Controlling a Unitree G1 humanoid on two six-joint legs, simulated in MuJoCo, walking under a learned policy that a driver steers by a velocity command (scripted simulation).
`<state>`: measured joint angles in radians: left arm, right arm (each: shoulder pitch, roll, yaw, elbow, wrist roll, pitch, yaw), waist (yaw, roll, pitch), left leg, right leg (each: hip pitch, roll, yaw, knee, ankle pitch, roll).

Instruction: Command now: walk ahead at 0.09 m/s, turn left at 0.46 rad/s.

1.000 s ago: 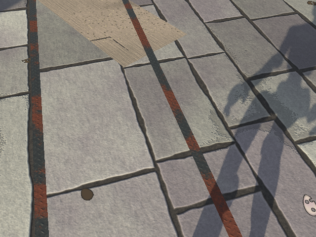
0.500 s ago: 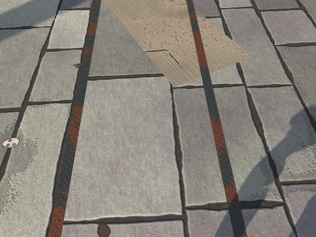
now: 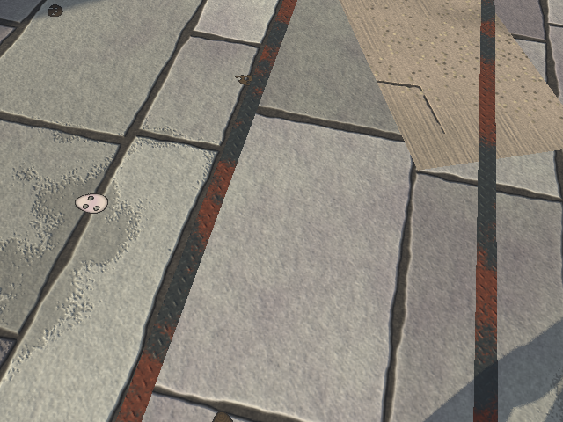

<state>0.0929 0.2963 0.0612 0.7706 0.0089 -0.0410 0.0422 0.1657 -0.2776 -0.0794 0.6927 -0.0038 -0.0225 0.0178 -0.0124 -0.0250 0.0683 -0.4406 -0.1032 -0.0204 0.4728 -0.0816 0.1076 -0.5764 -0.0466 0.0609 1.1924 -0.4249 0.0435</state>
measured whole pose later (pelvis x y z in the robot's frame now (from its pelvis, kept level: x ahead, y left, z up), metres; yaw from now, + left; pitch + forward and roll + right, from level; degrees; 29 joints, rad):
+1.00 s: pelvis +0.33 +0.03 +0.01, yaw +1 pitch +1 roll +1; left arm 0.30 0.30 0.07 0.81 -0.03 -0.06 0.01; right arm 0.23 -0.24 -0.06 0.79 -0.01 -0.10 0.03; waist 0.00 -0.05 0.02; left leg -0.22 -0.03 0.11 0.37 -0.18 0.05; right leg -0.56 -0.10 0.06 1.17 -0.28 -0.02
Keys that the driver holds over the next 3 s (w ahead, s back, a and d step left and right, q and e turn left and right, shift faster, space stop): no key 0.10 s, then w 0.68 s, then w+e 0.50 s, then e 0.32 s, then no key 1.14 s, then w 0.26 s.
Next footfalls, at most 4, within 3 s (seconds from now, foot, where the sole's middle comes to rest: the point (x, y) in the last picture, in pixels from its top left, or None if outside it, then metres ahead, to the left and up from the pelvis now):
0.38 right None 0.10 -0.16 -0.77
0.80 left None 0.38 0.13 -0.77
1.34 right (334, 309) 0.68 -0.14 -0.77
1.84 left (256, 259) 0.82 0.06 -0.77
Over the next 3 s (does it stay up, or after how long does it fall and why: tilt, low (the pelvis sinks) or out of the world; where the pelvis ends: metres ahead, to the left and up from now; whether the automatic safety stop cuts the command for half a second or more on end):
stays up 0.76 -0.03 0.00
